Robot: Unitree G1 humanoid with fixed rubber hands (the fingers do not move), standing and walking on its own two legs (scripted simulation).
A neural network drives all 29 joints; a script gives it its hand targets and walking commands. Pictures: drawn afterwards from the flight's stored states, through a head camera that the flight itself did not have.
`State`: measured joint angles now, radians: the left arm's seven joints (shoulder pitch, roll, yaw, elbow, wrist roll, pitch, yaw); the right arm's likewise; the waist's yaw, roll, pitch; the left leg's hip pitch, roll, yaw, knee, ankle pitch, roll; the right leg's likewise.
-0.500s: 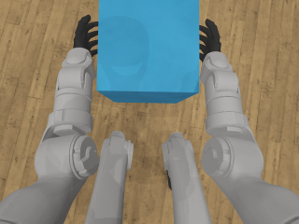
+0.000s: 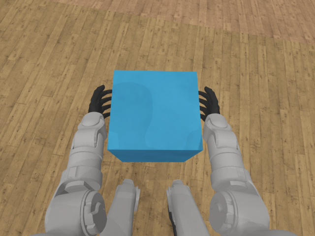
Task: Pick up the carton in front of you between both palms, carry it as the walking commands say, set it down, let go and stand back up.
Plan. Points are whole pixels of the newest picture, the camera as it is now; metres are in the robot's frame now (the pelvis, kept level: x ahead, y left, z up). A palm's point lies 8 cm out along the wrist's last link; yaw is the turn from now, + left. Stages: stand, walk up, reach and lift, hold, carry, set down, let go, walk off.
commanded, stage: reach and lift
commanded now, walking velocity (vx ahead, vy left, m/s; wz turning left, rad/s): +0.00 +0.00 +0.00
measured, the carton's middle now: (154, 123) +0.41 +0.00 -0.11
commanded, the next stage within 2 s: hold in 1.72 s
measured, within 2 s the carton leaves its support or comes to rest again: neither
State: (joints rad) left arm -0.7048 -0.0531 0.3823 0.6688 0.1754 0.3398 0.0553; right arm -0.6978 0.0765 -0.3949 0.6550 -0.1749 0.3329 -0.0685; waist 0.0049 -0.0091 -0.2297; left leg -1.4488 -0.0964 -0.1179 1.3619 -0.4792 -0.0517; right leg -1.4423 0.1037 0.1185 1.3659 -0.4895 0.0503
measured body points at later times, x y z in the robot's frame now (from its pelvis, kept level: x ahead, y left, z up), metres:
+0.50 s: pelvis +0.05 +0.00 +0.13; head +0.09 +0.00 +0.58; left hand +0.38 +0.15 +0.10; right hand +0.38 -0.15 +0.10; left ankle +0.07 +0.13 -0.58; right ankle +0.07 -0.13 -0.58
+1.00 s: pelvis +0.04 +0.00 +0.15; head +0.02 +0.00 +0.60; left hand +0.35 +0.15 +0.17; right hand +0.35 -0.15 +0.17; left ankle +0.07 +0.13 -0.58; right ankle +0.07 -0.13 -0.58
